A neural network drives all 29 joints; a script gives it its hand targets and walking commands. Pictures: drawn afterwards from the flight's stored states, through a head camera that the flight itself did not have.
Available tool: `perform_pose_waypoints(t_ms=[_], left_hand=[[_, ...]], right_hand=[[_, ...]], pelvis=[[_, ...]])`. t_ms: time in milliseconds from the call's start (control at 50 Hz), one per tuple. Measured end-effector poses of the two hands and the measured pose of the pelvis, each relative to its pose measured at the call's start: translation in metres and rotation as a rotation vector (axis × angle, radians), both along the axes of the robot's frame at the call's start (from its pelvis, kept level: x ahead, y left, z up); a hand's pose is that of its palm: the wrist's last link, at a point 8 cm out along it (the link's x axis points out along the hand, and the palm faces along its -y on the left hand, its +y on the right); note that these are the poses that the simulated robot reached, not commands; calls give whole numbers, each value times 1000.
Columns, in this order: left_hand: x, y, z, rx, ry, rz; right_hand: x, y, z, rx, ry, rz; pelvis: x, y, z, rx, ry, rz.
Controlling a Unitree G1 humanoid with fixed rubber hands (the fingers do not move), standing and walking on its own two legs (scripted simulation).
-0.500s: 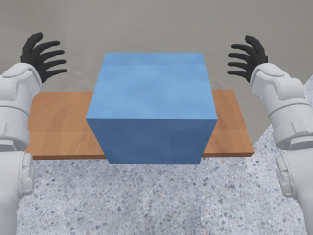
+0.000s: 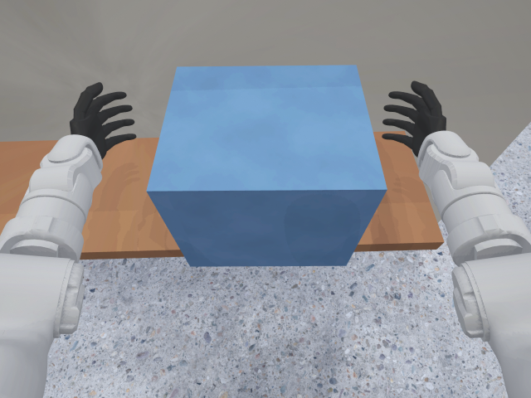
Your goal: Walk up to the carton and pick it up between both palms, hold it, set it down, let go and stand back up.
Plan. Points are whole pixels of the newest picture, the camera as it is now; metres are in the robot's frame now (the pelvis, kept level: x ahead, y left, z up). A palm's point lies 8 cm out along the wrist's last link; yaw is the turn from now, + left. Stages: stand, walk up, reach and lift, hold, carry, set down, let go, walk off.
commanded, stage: reach and lift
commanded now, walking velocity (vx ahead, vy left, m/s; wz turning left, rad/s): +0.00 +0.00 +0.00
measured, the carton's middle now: (267, 173) +0.49 +0.05 +0.01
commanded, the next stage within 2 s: none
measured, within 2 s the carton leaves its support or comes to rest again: leaves its support in 1.98 s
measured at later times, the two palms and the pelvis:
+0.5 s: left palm (96, 162) +0.43 +0.30 +0.09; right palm (414, 155) +0.49 -0.18 +0.08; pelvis +0.01 +0.00 +0.00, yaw +0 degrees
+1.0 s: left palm (122, 165) +0.44 +0.27 +0.08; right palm (392, 162) +0.48 -0.14 +0.08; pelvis +0.00 +0.01 +0.00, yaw +0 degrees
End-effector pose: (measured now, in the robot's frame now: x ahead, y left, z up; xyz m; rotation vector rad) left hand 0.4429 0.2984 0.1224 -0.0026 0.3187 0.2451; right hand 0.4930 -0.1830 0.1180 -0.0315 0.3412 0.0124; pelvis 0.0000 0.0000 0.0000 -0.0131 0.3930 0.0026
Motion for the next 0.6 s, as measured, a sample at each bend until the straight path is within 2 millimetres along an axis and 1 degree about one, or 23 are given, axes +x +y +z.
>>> perform_pose_waypoints(t_ms=[120,240,320,380,600], left_hand=[[-7,14,-23,19,5,13],[-10,21,-31,37,-13,21],[-10,20,-35,33,-13,16],[-10,16,-36,41,-22,-2],[-13,-5,-37,34,-36,-45]], right_hand=[[1,-7,-26,13,-6,-2],[2,-3,-42,21,-22,22],[3,3,-43,18,-40,32],[2,6,-40,21,-54,35],[-11,3,-35,5,-49,29]], pelvis=[[9,1,-1,1,45,-3],[13,1,-2,3,84,-1],[14,1,-3,3,96,2],[14,2,-3,3,105,7],[5,1,-2,0,79,-3]])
